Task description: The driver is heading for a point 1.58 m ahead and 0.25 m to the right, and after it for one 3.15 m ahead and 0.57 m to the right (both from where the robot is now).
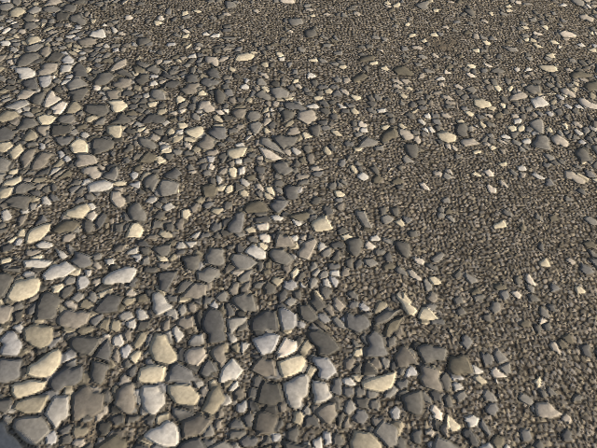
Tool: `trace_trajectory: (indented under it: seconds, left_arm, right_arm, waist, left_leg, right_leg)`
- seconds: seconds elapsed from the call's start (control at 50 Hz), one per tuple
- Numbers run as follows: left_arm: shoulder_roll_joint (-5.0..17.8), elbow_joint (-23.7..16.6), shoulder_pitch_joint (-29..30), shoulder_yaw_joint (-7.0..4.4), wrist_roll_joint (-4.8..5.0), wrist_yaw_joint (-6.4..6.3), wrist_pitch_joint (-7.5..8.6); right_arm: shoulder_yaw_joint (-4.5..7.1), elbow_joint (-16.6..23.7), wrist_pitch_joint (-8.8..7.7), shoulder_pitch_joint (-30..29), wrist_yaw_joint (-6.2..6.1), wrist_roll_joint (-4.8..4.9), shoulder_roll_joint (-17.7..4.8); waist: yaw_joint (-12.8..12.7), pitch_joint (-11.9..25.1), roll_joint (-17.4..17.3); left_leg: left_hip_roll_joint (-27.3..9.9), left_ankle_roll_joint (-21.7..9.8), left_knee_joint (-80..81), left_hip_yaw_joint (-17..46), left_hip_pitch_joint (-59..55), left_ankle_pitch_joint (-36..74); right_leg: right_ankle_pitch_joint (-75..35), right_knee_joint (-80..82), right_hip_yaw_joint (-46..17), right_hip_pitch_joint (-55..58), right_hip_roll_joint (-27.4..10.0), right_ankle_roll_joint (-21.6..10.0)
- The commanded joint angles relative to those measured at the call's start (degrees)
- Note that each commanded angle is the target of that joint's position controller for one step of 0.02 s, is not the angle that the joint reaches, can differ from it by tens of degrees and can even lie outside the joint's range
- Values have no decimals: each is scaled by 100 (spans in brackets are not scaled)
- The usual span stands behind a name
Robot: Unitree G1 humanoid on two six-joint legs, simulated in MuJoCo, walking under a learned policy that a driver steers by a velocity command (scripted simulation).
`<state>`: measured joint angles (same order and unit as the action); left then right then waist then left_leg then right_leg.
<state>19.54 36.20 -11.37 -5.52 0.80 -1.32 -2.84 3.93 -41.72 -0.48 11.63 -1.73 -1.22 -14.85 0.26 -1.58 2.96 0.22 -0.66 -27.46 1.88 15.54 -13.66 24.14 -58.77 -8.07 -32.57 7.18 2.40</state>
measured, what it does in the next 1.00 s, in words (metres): steps on the spot, turning right: right foot, then left foot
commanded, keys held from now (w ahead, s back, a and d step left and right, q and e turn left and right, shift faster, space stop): e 0.52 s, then no key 0.48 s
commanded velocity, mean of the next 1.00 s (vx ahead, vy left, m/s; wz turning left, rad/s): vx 0.00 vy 0.00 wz -0.43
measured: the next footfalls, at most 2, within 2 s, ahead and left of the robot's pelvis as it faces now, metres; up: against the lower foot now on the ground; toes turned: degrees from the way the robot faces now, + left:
right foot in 0.32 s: -0.01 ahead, -0.15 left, +0.00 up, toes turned -16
left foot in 0.76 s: +0.07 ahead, +0.07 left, +0.00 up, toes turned -26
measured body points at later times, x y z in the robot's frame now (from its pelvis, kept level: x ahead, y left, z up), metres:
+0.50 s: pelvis -0.02 -0.04 +0.00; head +0.01 -0.08 +0.45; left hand +0.21 +0.18 -0.07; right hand +0.03 -0.37 -0.11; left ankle +0.01 +0.11 -0.65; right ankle -0.04 -0.13 -0.74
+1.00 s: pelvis -0.01 -0.02 +0.00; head +0.01 -0.01 +0.45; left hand +0.22 +0.17 -0.12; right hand +0.03 -0.31 -0.10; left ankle +0.04 +0.09 -0.74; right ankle -0.04 -0.14 -0.74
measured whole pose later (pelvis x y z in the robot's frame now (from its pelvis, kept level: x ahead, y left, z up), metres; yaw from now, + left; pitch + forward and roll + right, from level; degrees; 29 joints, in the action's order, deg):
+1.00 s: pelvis -0.01 -0.02 +0.00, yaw -25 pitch -1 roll +0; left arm 15.3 40.4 -11.8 -2.2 -0.8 -0.9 -2.4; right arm 1.0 -41.6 -1.5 9.4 0.3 -0.9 -13.6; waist -0.9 -1.8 1.3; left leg 0.9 -0.6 -29.7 1.2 12.6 -16.3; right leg 14.3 -29.3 -8.0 -13.9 3.2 0.6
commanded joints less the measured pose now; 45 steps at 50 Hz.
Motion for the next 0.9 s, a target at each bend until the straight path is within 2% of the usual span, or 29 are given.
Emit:
trace_trajectory:
  seconds: [0.02,0.06,0.1,0.14,0.18,0.24,0.28,0.3,0.32,0.34,0.36,0.38,0.4,0.42,0.44,0.48,0.52,0.58,0.68,0.72,0.74,0.76,0.78,0.8,0.82,0.84,0.86,0.88,0.9]
  left_arm:
    - [402,-222,-321,-141,19,-8,-66]
    - [310,-405,59,-82,87,17,-65]
    - [215,-556,344,-25,85,60,-53]
    - [127,-639,419,32,62,126,-46]
    - [151,-685,413,42,59,179,-50]
    - [269,-693,322,-15,71,231,-90]
    - [232,-574,4,-50,67,270,-98]
    - [314,-475,-207,-101,46,243,-91]
    - [746,-468,-417,-232,58,178,-69]
    - [1388,-636,-383,-322,-17,113,-26]
    - [1171,-624,-600,-272,-240,186,122]
    - [1026,-563,-342,-204,-255,210,232]
    - [878,-536,16,-176,-132,172,274]
    - [696,-560,228,-106,-12,138,258]
    - [678,-571,360,-75,19,97,229]
    - [654,-563,361,-55,-29,47,185]
    - [668,-529,274,-60,-33,7,164]
    - [678,-490,265,-49,-54,-41,132]
    - [656,-384,248,15,-95,33,103]
    - [560,-343,361,74,-58,52,100]
    - [466,-322,443,119,-23,49,101]
    - [343,-267,313,165,-32,40,127]
    - [189,-244,91,212,-140,35,173]
    - [111,-216,-243,211,-140,49,213]
    - [297,-174,-121,187,-207,23,213]
    - [380,-156,38,146,-188,12,193]
    - [299,-123,174,157,-194,-3,152]
    - [268,-148,246,160,-210,-2,100]
    - [211,-132,208,171,-200,11,72]
  right_arm:
    - [96,571,-61,-580,-76,80,-636]
    - [116,518,11,-297,-119,43,-697]
    - [173,462,64,-52,-147,40,-858]
    - [235,461,91,-60,-134,59,-1028]
    - [289,484,103,-167,-87,94,-1171]
    - [329,446,73,-198,-20,192,-1259]
    - [332,426,53,-355,-11,310,-1245]
    - [296,331,28,-168,-1,327,-1090]
    - [235,318,8,36,21,167,-828]
    - [92,611,-9,-70,53,-155,-501]
    - [182,727,-37,-649,-1,-36,-832]
    - [240,732,-6,-807,-30,136,-987]
    - [260,650,32,-729,-77,158,-970]
    - [277,559,72,-634,-119,107,-993]
    - [285,530,85,-514,-121,64,-982]
    - [268,469,64,-364,-70,87,-880]
    - [231,468,58,-442,-30,125,-791]
    - [162,454,55,-530,33,130,-702]
    - [132,503,1,-568,121,185,-757]
    - [112,475,-42,-431,164,188,-695]
    - [89,417,-75,-267,192,165,-610]
    - [78,402,-107,-195,201,87,-651]
    - [125,464,-120,-111,176,-17,-1002]
    - [130,404,-110,-391,177,-70,-1165]
    - [25,484,-132,-600,189,-45,-781]
    - [-21,488,-155,-708,204,-17,-665]
    - [-11,458,-169,-640,208,5,-733]
    - [-20,436,-194,-589,209,32,-764]
    - [-47,408,-212,-548,199,21,-747]
  waist:
    - [-157,262,-991]
    - [65,248,-1115]
    - [252,350,-1231]
    - [285,464,-1310]
    - [272,510,-1392]
    - [211,551,-1473]
    - [-47,583,-1371]
    - [-114,631,-1128]
    - [-67,763,-92]
    - [69,752,1689]
    - [-520,1247,1088]
    - [-368,882,635]
    - [-173,634,417]
    - [-81,563,312]
    - [22,580,370]
    - [76,721,398]
    - [-5,705,406]
    - [-114,704,513]
    - [-242,552,621]
    - [-114,550,566]
    - [40,557,502]
    - [59,573,337]
    - [-93,712,-289]
    - [-529,668,-1298]
    - [-395,653,-1317]
    - [-348,532,-1214]
    - [-257,509,-1141]
    - [-186,394,-1160]
    - [-199,315,-1125]
  left_leg:
    - [-1341,-998,871,828,-504,2034]
    - [-1315,-1070,857,615,-958,2080]
    - [-1467,-1145,794,585,-1382,2221]
    - [-1590,-1176,745,438,-1361,2329]
    - [-1679,-1190,727,286,-1121,2414]
    - [-1822,-1125,551,216,-1070,2491]
    - [-1747,-854,135,-26,-900,2386]
    - [-1562,-538,-283,-288,-571,2001]
    - [-1128,-2,-1452,-841,504,710]
    - [-316,523,-3035,-949,2236,-2467]
    - [-146,528,-3965,-13,2356,-2663]
    - [-247,438,-4229,161,2439,-2203]
    - [-301,387,-4087,215,2494,-1671]
    - [-335,400,-3934,262,2443,-1329]
    - [-259,443,-3929,239,2195,-1026]
    - [-118,502,-3782,190,1935,-690]
    - [-55,547,-3186,208,1895,-557]
    - [-83,570,-2342,205,1522,-480]
    - [-56,446,-1445,109,718,-793]
    - [-40,350,-687,64,300,-522]
    - [-21,267,102,0,-150,89]
    - [-185,164,581,151,-643,877]
    - [-922,-82,606,795,-1095,2048]
    - [-1404,-706,557,1315,-767,2445]
    - [-1541,-1015,782,1509,-353,1845]
    - [-1275,-855,776,1299,-299,1276]
    - [-1007,-620,727,1084,-290,807]
    - [-901,-485,741,992,-202,473]
    - [-830,-385,742,896,-94,238]
  right_leg:
    - [-139,-1386,195,-457,-312,278]
    - [-326,-860,407,-666,-460,385]
    - [-279,-237,491,-635,-633,454]
    - [-94,380,668,-179,-787,418]
    - [8,935,903,367,-824,313]
    - [-158,1756,1097,875,-770,91]
    - [-1000,2960,1270,1524,-648,-208]
    - [-1661,3598,1201,2139,-526,-395]
    - [-3326,3736,133,3211,-1210,-704]
    - [-5740,3438,-1836,3777,-2719,-1684]
    - [-5066,3740,-2136,3364,-3057,-2414]
    - [-4374,3852,-1636,3124,-2671,-2172]
    - [-3847,3855,-1280,2921,-2312,-1818]
    - [-3696,3845,-1106,2815,-2114,-1611]
    - [-3791,3853,-990,2595,-1982,-1562]
    - [-3694,3879,-924,2526,-1835,-1566]
    - [-3312,3879,-1004,2600,-1748,-1553]
    - [-2727,3840,-1084,2512,-1730,-1537]
    - [-2539,3720,-1449,2122,-1766,-1582]
    - [-2684,3562,-1532,2093,-1686,-1488]
    - [-2637,3461,-1474,1977,-1553,-1339]
    - [-2324,3397,-1415,1782,-1378,-1081]
    - [-1583,2901,-1048,1508,-1013,-721]
    - [-426,2698,-277,1434,-425,-424]
    - [-304,2746,-130,1791,-561,-211]
    - [-652,2873,-95,1925,-604,-169]
    - [-974,2961,-68,2009,-594,-164]
    - [-1196,3034,-104,2043,-623,-174]
    - [-1321,3098,-138,2099,-680,-209]
Keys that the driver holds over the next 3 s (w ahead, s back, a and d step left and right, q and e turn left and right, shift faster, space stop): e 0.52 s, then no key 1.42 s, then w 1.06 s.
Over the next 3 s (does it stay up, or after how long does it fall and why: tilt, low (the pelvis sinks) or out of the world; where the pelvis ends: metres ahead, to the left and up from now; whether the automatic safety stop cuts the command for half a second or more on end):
stays up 0.40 -0.19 0.01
